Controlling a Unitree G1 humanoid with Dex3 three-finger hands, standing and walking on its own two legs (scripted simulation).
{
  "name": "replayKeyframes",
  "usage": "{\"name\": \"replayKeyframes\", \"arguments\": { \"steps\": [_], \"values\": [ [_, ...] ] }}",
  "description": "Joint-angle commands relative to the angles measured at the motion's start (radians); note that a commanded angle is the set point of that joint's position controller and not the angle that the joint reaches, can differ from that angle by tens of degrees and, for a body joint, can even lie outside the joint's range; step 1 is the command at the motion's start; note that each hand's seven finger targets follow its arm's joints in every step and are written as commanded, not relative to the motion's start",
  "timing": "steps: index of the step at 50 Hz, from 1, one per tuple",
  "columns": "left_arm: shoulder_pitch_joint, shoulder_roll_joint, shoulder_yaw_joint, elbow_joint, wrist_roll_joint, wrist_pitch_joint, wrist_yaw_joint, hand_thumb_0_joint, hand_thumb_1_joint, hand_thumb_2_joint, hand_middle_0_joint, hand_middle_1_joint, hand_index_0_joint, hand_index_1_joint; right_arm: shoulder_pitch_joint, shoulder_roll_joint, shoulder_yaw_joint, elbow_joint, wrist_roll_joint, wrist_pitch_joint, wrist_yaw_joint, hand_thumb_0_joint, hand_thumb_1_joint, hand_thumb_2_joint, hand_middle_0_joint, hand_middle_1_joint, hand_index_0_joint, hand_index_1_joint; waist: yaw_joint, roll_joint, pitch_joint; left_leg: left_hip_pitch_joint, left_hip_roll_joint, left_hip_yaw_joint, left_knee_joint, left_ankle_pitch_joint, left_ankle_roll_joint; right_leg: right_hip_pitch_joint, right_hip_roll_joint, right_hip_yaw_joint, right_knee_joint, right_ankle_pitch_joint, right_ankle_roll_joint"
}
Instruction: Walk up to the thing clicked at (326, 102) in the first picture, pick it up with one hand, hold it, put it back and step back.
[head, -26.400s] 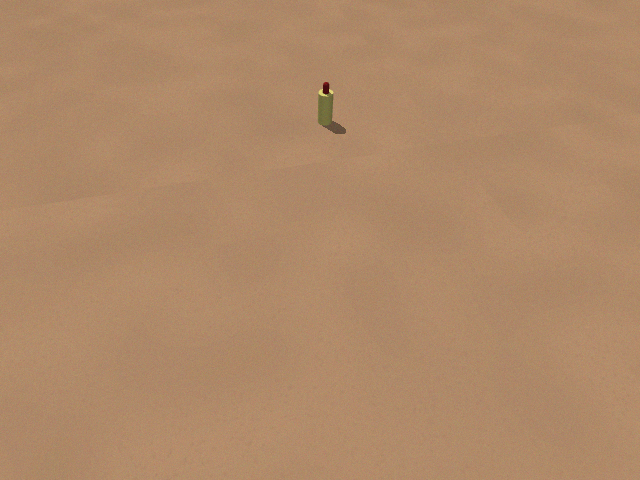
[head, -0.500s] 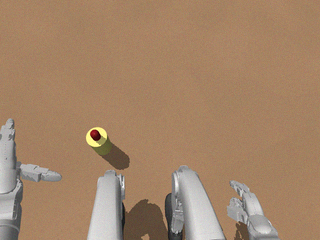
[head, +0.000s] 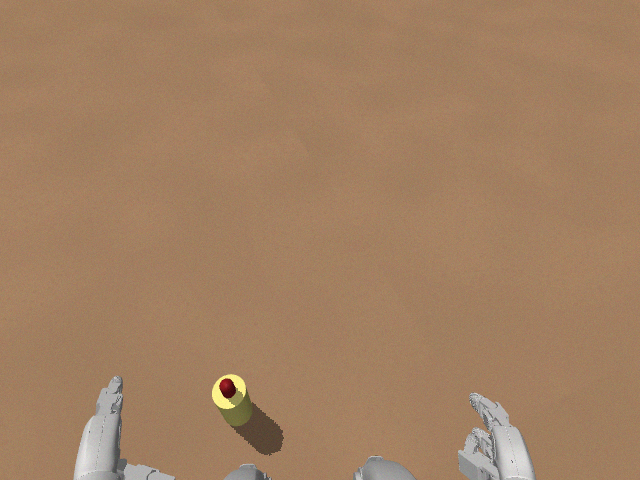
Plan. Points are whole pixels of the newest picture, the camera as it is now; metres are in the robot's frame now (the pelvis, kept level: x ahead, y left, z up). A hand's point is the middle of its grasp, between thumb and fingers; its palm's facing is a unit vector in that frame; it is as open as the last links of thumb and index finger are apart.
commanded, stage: home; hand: left
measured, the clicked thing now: (232, 398) +0.39 +0.18 -0.58
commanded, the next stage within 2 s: stand in 1.80 s
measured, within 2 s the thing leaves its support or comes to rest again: neither
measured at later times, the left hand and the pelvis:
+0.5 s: hand (154, 471) +0.16 +0.18 -0.04, palm faces +0.12 -0.95 -0.29, open 17.6 cm; pelvis +0.00 +0.00 +0.02, yaw +1 degrees
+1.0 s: hand (159, 471) +0.16 +0.18 -0.04, palm faces +0.11 -0.95 -0.29, open 17.5 cm; pelvis +0.00 -0.01 +0.02, yaw +1 degrees
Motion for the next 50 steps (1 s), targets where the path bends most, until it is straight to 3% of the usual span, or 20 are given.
{"name": "replayKeyframes", "arguments": {
  "steps": [1, 4, 9, 16, 17, 20, 27, 35, 40, 42, 45, 50],
  "values": [
    [0.050, 0.092, 0.034, -0.239, 0.004, -0.017, 0.007, 0.000, -0.611, 0.007, -0.043, -0.038, -0.043, -0.037, -0.059, -0.119, -0.055, -0.162, -0.008, -0.068, -0.021, 0.000, -0.896, -0.903, 0.201, 0.302, 0.201, 0.302, 0.012, -0.009, -0.079, 0.158, -0.023, 0.020, -0.211, 0.293, 0.019, 0.177, 0.026, -0.020, -0.182, 0.259, -0.018],
    [0.094, 0.068, 0.025, -0.265, 0.006, -0.014, -0.002, 0.000, -0.597, 0.027, -0.046, -0.044, -0.047, -0.043, -0.054, -0.118, -0.061, -0.169, -0.014, -0.081, -0.022, 0.000, -0.896, -0.903, 0.201, 0.302, 0.201, 0.302, 0.011, -0.019, -0.058, 0.182, -0.023, 0.024, -0.237, 0.283, 0.018, 0.192, 0.030, -0.024, -0.206, 0.245, -0.016],
    [0.062, 0.054, 0.019, -0.270, 0.010, -0.017, -0.014, 0.000, -0.607, 0.021, -0.045, -0.043, -0.046, -0.042, -0.060, -0.118, -0.059, -0.166, -0.021, -0.106, -0.018, 0.000, -0.897, -0.903, 0.201, 0.302, 0.201, 0.302, 0.002, -0.008, 0.015, 0.190, -0.020, 0.017, -0.274, 0.243, 0.012, 0.183, 0.031, -0.027, -0.220, 0.201, -0.018],
    [0.051, 0.066, 0.034, -0.299, 0.016, -0.023, -0.017, 0.000, -0.589, 0.031, -0.047, -0.046, -0.047, -0.046, -0.061, -0.117, -0.060, -0.159, -0.031, -0.131, -0.016, 0.000, -0.898, -0.902, 0.201, 0.301, 0.201, 0.301, 0.020, 0.045, -0.059, 0.233, -0.031, 0.023, -0.274, 0.280, 0.007, 0.237, 0.024, -0.017, -0.228, 0.235, -0.021],
    [0.036, 0.057, 0.026, -0.279, 0.016, -0.021, -0.018, 0.000, -0.597, 0.027, -0.046, -0.045, -0.047, -0.044, -0.072, -0.121, -0.060, -0.157, -0.031, -0.133, -0.015, 0.000, -0.898, -0.902, 0.201, 0.301, 0.201, 0.301, 0.014, 0.026, -0.014, 0.219, -0.030, 0.020, -0.285, 0.241, 0.008, 0.218, 0.027, -0.022, -0.235, 0.201, -0.019],
    [0.048, 0.051, 0.024, -0.276, 0.018, -0.019, -0.019, 0.000, -0.580, 0.036, -0.048, -0.048, -0.048, -0.047, -0.064, -0.116, -0.059, -0.150, -0.033, -0.141, -0.016, 0.000, -0.898, -0.902, 0.201, 0.301, 0.201, 0.301, 0.013, 0.017, -0.051, 0.236, -0.029, 0.022, -0.280, 0.259, 0.009, 0.237, 0.027, -0.020, -0.238, 0.220, -0.019],
    [0.052, 0.064, 0.034, -0.257, 0.018, -0.025, -0.023, 0.000, -0.555, 0.051, -0.051, -0.053, -0.051, -0.052, -0.079, -0.119, -0.059, -0.150, -0.032, -0.148, -0.016, 0.000, -0.899, -0.902, 0.201, 0.301, 0.201, 0.301, 0.022, -0.006, -0.013, 0.207, -0.038, 0.036, -0.282, 0.195, 0.018, 0.225, 0.018, -0.007, -0.274, 0.168, -0.014],
    [0.055, 0.051, 0.028, -0.247, 0.020, -0.031, -0.025, 0.000, -0.577, 0.039, -0.048, -0.049, -0.049, -0.049, -0.070, -0.119, -0.062, -0.141, -0.033, -0.156, -0.018, 0.000, -0.899, -0.902, 0.201, 0.301, 0.201, 0.301, 0.020, 0.000, -0.032, 0.225, -0.031, 0.029, -0.287, 0.237, 0.014, 0.234, 0.024, -0.014, -0.252, 0.202, -0.018],
    [0.039, 0.058, 0.033, -0.251, 0.019, -0.033, -0.026, 0.000, -0.570, 0.043, -0.049, -0.051, -0.049, -0.050, -0.074, -0.120, -0.062, -0.134, -0.032, -0.161, -0.018, 0.000, -0.899, -0.902, 0.201, 0.301, 0.200, 0.301, 0.024, 0.001, -0.019, 0.221, -0.031, 0.030, -0.294, 0.205, 0.014, 0.229, 0.022, -0.011, -0.264, 0.171, -0.018],
    [0.047, 0.049, 0.025, -0.241, 0.018, -0.031, -0.030, 0.000, -0.579, 0.037, -0.048, -0.049, -0.048, -0.049, -0.076, -0.119, -0.061, -0.134, -0.033, -0.163, -0.017, 0.000, -0.899, -0.902, 0.201, 0.301, 0.200, 0.301, 0.018, -0.020, -0.010, 0.227, -0.032, 0.032, -0.286, 0.225, 0.017, 0.230, 0.021, -0.011, -0.268, 0.190, -0.014],
    [0.052, 0.071, 0.051, -0.252, 0.018, -0.032, -0.029, 0.000, -0.577, 0.038, -0.049, -0.049, -0.049, -0.049, -0.072, -0.118, -0.060, -0.129, -0.034, -0.164, -0.018, 0.000, -0.899, -0.902, 0.201, 0.301, 0.200, 0.301, 0.027, -0.008, -0.026, 0.228, -0.036, 0.041, -0.274, 0.245, 0.018, 0.245, 0.016, -0.004, -0.272, 0.217, -0.012],
    [0.051, 0.059, 0.041, -0.248, 0.020, -0.029, -0.033, 0.000, -0.574, 0.040, -0.049, -0.050, -0.049, -0.050, -0.068, -0.118, -0.063, -0.127, -0.036, -0.166, -0.020, 0.000, -0.899, -0.902, 0.201, 0.301, 0.201, 0.301, 0.024, -0.010, -0.041, 0.236, -0.034, 0.039, -0.275, 0.269, 0.017, 0.254, 0.017, -0.004, -0.260, 0.241, -0.014]
  ]
}}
